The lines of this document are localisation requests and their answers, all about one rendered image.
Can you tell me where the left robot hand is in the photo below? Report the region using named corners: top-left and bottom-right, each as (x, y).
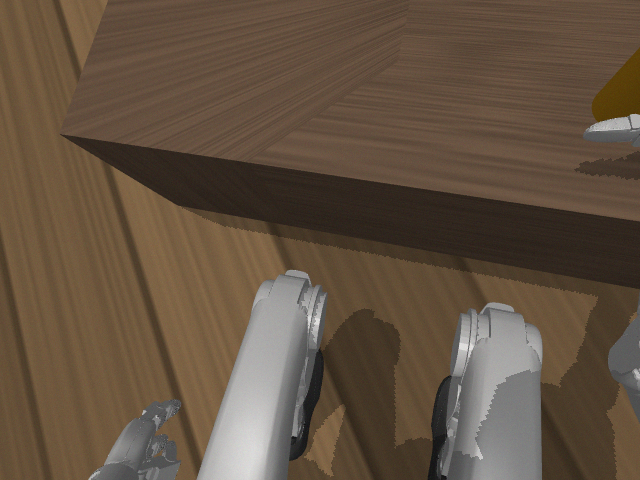
top-left (104, 399), bottom-right (181, 480)

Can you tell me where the right robot foot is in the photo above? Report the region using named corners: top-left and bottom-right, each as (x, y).
top-left (428, 375), bottom-right (452, 480)

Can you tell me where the right robot hand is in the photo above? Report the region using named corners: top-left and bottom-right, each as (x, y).
top-left (583, 114), bottom-right (640, 147)

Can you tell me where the can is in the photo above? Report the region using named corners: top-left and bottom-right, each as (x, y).
top-left (592, 48), bottom-right (640, 122)

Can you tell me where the left robot arm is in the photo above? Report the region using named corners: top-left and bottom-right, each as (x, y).
top-left (88, 463), bottom-right (139, 480)

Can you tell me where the right robot arm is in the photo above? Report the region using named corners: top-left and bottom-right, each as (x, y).
top-left (608, 293), bottom-right (640, 423)

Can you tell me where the left robot foot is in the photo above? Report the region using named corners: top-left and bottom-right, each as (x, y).
top-left (289, 349), bottom-right (324, 461)

